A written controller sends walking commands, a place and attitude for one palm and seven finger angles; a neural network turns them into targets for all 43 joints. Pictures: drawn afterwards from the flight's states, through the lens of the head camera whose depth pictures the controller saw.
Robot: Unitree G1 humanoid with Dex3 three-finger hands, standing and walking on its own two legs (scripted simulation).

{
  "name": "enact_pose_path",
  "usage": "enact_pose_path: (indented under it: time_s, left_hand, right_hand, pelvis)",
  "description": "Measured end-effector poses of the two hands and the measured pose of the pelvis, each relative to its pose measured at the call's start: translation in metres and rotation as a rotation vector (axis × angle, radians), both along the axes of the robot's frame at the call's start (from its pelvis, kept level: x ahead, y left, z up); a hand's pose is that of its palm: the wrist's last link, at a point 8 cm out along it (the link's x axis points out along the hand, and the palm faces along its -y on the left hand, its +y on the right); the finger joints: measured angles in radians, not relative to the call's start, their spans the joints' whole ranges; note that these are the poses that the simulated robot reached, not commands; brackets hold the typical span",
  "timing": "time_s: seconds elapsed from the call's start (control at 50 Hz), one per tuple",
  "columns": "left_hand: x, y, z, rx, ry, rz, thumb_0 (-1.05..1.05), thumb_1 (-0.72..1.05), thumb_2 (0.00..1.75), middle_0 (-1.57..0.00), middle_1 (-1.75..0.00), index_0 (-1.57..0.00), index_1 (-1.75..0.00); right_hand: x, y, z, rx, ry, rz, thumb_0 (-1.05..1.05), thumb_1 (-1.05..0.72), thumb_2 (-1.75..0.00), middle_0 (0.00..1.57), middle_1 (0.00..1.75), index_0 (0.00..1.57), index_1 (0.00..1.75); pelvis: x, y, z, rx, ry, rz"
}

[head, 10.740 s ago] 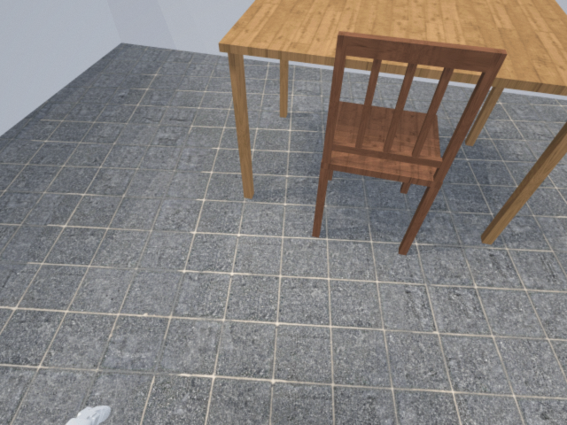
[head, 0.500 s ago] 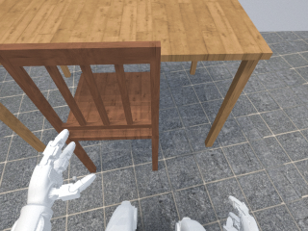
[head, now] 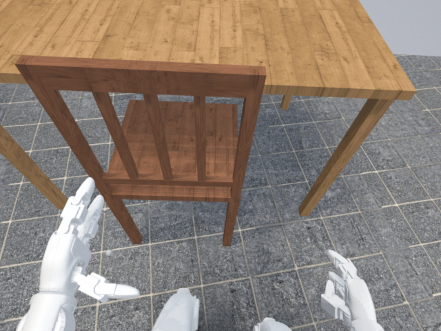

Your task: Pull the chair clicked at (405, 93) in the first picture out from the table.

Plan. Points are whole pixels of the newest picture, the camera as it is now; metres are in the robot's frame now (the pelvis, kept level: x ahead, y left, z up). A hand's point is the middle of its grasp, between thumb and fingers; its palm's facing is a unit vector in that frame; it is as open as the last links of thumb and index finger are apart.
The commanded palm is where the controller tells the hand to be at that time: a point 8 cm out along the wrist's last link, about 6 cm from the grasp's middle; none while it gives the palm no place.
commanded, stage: raise the hand toward the chair's back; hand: left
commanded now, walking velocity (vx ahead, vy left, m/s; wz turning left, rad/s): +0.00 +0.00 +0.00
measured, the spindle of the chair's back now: (160, 142) +0.50 +0.18 -0.01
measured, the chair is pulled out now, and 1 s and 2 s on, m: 0.00 0.00 0.00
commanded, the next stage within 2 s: aim the fingers beside a spindle in 0.82 s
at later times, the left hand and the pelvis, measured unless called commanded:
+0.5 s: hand (105, 240) +0.25 +0.21 +0.05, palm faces +0.06 -1.00 -0.05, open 16.9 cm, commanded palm +0.22 +0.26 +0.06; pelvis +0.00 +0.00 +0.01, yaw +0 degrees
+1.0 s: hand (116, 237) +0.25 +0.19 +0.06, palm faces +0.07 -1.00 -0.07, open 16.9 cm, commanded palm +0.23 +0.24 +0.05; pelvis +0.01 -0.02 +0.01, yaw +0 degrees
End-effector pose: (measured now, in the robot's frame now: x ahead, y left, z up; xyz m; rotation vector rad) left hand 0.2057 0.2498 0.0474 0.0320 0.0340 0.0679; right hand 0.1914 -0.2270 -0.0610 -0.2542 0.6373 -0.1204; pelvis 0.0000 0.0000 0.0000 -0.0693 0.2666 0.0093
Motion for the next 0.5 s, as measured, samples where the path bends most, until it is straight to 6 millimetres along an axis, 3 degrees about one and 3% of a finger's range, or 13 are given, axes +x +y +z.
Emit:
enact_pose_path:
  time_s: [0.18, 0.38, 0.5]
  left_hand:
    - [0.005, 0.008, 0.007, 0.015, -0.01, -0.002, -0.01, -0.48, 0.31, -0.07, -0.08, -0.06, -0.08]
    - [0.014, 0.013, 0.01, 0.019, 0.0, -0.004, -0.02, -0.49, 0.3, -0.07, -0.08, -0.06, -0.08]
    - [0.016, 0.008, 0.011, 0.02, 0.003, -0.011, -0.02, -0.49, 0.3, -0.06, -0.08, -0.06, -0.08]
  right_hand:
    - [-0.009, 0.01, -0.001, 0.01, 0.033, 0.016, 0.01, -0.9, -0.9, 0.2, 0.3, 0.2, 0.3]
    - [-0.038, -0.008, -0.005, -0.012, 0.105, -0.039, 0.02, -0.9, -0.9, 0.2, 0.3, 0.2, 0.3]
    - [-0.046, -0.019, -0.004, -0.022, 0.114, -0.067, 0.02, -0.9, -0.9, 0.2, 0.3, 0.2, 0.3]
  pelvis:
    - [0.0, 0.003, 0.003, -0.007, -0.013, 0.005]
    - [-0.001, 0.002, 0.007, -0.003, -0.019, 0.0]
    - [0.0, 0.0, 0.009, 0.001, -0.019, -0.004]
